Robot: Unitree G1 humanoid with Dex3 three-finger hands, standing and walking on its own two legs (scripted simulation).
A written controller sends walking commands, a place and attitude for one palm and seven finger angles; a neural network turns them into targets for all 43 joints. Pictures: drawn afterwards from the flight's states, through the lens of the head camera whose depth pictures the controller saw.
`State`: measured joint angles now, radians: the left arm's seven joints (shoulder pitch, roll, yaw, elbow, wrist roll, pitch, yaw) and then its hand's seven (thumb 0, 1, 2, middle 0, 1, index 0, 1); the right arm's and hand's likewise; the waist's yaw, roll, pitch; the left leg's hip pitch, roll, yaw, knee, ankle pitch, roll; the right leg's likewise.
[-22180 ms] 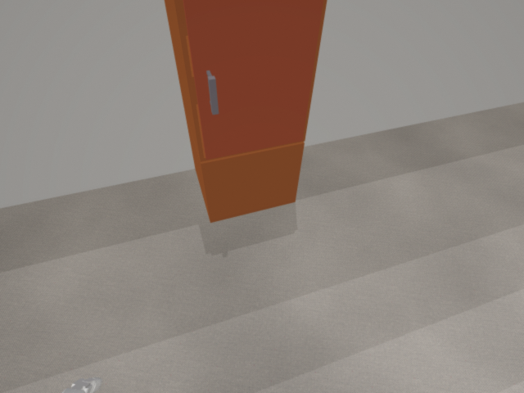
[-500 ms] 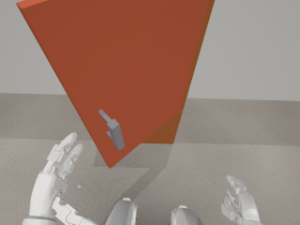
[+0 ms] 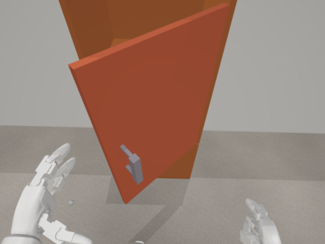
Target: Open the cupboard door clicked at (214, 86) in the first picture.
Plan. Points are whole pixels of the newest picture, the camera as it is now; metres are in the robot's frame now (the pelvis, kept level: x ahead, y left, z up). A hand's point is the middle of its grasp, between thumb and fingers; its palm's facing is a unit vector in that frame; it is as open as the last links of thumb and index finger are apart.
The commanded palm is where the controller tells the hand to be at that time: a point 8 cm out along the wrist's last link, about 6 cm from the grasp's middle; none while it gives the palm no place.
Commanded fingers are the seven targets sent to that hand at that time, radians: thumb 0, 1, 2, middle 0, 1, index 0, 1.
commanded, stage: draw the hand back to the body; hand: left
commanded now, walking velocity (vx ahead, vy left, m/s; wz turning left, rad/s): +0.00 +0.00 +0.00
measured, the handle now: (131, 164) +0.32 +0.11 +0.01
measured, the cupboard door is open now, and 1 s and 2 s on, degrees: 44 44 44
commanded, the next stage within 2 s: step back with the hand held close in 1.04 s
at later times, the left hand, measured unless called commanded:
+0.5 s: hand (20, 166) +0.21 +0.26 +0.18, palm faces +0.37 -0.84 -0.40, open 11.0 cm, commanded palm +0.16 +0.30 +0.21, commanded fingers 0.00 0.65 0.80 -0.19 -0.30 -0.19 -0.30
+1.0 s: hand (5, 157) +0.20 +0.26 +0.22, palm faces +0.43 -0.82 -0.39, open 7.5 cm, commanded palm +0.16 +0.30 +0.23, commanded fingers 0.00 0.90 0.90 -0.20 -0.30 -0.20 -0.30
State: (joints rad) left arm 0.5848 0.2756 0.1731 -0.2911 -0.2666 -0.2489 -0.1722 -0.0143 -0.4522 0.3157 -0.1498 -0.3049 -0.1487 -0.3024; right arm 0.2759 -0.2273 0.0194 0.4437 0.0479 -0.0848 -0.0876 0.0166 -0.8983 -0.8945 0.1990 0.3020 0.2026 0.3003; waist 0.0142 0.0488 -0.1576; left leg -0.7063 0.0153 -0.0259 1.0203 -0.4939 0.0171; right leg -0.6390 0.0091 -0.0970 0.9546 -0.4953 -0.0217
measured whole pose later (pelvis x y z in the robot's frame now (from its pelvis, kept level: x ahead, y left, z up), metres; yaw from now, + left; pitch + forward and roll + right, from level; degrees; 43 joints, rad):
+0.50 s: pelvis +0.02 +0.02 +0.06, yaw -1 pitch -1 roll -1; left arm 0.54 0.34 0.24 -0.42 -0.05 -0.02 0.13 0.00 0.32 0.65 -0.18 -0.31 -0.18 -0.30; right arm 0.23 -0.22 0.06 0.56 0.01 -0.09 -0.09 0.02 -0.90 -0.89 0.20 0.30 0.20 0.30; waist 0.06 0.06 -0.04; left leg -0.21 -0.02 0.02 0.55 -0.32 0.04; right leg -0.16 -0.01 -0.05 0.50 -0.32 0.01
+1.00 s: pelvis +0.01 +0.00 +0.06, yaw -2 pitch -5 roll -1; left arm 0.47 0.33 0.32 -0.40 -0.06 -0.07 0.12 0.01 0.88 0.89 -0.20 -0.31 -0.20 -0.30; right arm 0.20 -0.23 0.02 0.64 0.00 -0.10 -0.08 0.02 -0.90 -0.89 0.20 0.30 0.20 0.30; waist 0.07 0.06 0.02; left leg -0.10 0.00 0.03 0.42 -0.24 0.02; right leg -0.06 0.01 -0.04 0.38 -0.24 -0.01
